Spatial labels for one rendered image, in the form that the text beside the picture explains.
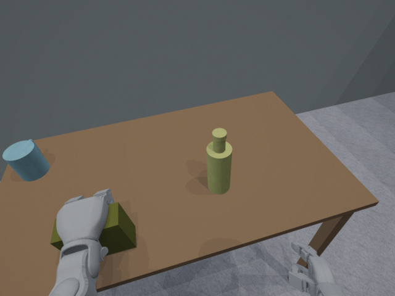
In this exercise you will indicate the left robot forearm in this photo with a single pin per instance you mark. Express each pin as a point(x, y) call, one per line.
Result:
point(78, 269)

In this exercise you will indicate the right robot hand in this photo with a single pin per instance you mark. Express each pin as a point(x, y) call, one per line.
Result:
point(318, 271)

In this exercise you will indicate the right robot forearm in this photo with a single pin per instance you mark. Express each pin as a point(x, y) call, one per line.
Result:
point(328, 289)

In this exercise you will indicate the sponge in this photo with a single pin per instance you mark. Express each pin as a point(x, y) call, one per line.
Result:
point(119, 232)

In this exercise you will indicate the table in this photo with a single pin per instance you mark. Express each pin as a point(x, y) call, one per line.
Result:
point(283, 178)

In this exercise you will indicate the left robot hand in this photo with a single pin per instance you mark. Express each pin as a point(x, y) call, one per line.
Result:
point(85, 218)

